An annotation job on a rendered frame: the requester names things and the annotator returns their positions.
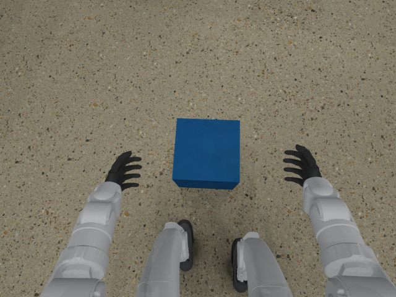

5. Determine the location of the right robot hand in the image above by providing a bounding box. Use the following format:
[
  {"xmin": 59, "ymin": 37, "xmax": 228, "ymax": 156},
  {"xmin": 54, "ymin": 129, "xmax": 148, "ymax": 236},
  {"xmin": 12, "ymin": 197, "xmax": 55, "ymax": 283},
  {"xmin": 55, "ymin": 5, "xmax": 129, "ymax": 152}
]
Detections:
[{"xmin": 283, "ymin": 144, "xmax": 322, "ymax": 187}]

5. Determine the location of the left robot foot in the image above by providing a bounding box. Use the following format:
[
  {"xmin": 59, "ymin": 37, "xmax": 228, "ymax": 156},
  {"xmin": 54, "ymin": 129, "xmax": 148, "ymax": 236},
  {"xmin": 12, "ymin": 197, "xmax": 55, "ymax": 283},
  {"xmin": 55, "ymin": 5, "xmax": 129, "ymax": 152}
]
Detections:
[{"xmin": 178, "ymin": 220, "xmax": 194, "ymax": 271}]

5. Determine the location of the carton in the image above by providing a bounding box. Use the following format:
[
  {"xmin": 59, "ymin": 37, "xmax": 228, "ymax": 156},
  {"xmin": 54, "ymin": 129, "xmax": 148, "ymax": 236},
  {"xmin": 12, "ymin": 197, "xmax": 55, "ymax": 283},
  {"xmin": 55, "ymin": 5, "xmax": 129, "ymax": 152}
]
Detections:
[{"xmin": 172, "ymin": 118, "xmax": 240, "ymax": 190}]

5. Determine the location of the left robot hand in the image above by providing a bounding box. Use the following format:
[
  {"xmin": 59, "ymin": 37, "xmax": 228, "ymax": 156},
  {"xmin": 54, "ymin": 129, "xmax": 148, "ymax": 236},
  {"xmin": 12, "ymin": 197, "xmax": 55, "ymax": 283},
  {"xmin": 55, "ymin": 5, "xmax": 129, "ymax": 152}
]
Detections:
[{"xmin": 105, "ymin": 151, "xmax": 142, "ymax": 191}]

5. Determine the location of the robot right forearm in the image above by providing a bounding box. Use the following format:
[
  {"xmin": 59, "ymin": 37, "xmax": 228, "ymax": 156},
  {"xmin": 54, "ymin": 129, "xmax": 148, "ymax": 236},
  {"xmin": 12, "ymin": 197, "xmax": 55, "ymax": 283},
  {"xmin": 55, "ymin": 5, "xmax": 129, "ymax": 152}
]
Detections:
[{"xmin": 303, "ymin": 177, "xmax": 396, "ymax": 289}]

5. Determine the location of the robot foot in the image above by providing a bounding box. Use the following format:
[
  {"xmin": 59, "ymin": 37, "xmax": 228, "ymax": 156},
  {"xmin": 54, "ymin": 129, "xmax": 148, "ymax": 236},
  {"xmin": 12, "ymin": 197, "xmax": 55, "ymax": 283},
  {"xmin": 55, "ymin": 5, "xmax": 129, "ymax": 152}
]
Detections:
[
  {"xmin": 231, "ymin": 238, "xmax": 248, "ymax": 293},
  {"xmin": 178, "ymin": 220, "xmax": 194, "ymax": 271}
]

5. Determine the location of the robot left forearm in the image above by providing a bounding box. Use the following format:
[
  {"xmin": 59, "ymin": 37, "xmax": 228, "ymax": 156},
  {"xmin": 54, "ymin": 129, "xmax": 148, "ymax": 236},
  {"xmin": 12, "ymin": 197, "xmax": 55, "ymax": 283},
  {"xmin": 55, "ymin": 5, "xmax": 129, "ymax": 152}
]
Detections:
[{"xmin": 39, "ymin": 181, "xmax": 122, "ymax": 297}]

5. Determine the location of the robot right upper arm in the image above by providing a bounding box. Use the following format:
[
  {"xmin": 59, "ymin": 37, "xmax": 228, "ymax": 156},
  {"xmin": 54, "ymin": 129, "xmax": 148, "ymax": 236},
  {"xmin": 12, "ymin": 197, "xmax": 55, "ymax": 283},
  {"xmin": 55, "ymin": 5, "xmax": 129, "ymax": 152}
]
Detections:
[{"xmin": 325, "ymin": 275, "xmax": 396, "ymax": 297}]

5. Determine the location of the robot left upper arm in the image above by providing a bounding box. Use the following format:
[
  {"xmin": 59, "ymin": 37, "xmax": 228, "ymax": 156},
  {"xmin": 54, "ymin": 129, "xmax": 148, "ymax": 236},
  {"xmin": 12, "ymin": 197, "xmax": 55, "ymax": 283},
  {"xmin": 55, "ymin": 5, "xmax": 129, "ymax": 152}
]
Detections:
[{"xmin": 43, "ymin": 278, "xmax": 106, "ymax": 297}]

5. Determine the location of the right robot foot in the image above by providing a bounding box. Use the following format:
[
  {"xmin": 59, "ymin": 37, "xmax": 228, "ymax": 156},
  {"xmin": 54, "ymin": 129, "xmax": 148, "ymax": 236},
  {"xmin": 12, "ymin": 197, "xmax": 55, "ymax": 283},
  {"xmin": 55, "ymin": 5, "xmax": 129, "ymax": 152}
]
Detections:
[{"xmin": 231, "ymin": 238, "xmax": 248, "ymax": 293}]

